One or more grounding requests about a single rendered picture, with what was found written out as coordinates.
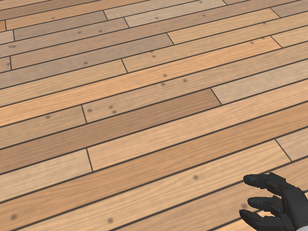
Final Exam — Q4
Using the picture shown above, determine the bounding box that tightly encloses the right robot hand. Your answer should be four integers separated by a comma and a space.
239, 172, 308, 231

